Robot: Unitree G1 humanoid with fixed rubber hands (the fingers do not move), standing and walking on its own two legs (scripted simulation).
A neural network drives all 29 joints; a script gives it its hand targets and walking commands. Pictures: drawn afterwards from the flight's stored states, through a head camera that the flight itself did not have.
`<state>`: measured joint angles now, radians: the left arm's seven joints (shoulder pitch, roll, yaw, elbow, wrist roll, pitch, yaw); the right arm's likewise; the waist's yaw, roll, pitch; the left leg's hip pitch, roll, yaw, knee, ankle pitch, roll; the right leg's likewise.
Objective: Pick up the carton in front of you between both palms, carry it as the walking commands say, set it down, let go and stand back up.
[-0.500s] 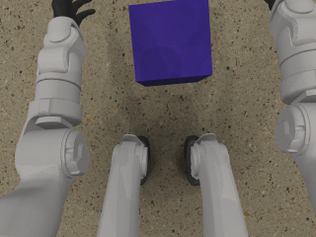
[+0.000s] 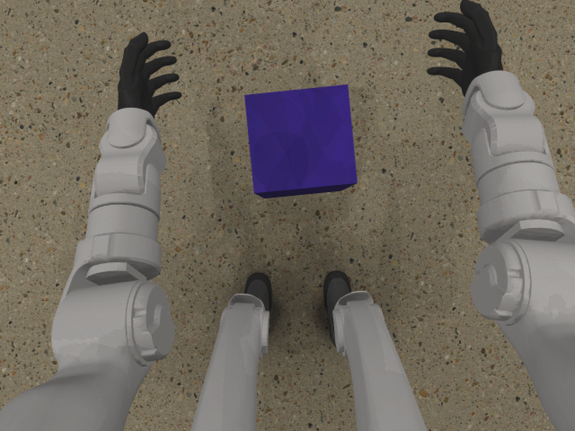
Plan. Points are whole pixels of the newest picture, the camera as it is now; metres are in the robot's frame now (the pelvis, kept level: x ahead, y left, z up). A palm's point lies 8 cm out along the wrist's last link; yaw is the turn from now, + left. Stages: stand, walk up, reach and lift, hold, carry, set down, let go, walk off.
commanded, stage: let go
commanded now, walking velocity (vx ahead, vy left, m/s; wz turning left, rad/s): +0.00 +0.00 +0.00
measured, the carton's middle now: (299, 150) +0.52 -0.01 -0.53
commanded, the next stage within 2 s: stand in 1.24 s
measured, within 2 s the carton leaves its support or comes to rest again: neither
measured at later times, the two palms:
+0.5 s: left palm (43, 259) +0.33 +0.23 +0.00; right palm (559, 224) +0.35 -0.22 +0.00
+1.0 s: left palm out of the picture +0.24 +0.24 +0.06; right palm out of the picture +0.24 -0.23 +0.06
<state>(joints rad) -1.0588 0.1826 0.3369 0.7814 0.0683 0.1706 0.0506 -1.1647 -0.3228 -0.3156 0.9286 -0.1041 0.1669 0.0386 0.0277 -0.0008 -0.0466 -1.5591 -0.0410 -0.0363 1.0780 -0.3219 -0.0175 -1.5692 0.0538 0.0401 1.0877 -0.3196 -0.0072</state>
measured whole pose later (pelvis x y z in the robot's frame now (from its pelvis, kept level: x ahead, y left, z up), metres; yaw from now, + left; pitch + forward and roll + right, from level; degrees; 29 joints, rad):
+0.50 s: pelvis +0.06 +0.01 +0.09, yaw +0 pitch +25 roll +0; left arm -0.17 0.17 0.13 0.57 0.02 0.01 -0.04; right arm -0.23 -0.20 -0.16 0.63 -0.04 0.01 0.04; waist 0.02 0.01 -0.07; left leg -0.82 -0.04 -0.05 0.66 -0.28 0.00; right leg -0.82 0.04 0.05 0.66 -0.27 0.00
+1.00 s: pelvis +0.08 +0.00 +0.12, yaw +0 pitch -4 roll +0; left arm 0.21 0.21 0.04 0.43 0.01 0.12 -0.08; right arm 0.22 -0.21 -0.04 0.43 -0.01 0.12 0.07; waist 0.00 0.00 0.09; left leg -0.09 -0.03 -0.05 0.45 -0.28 0.01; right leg -0.09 0.03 0.04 0.44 -0.27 -0.02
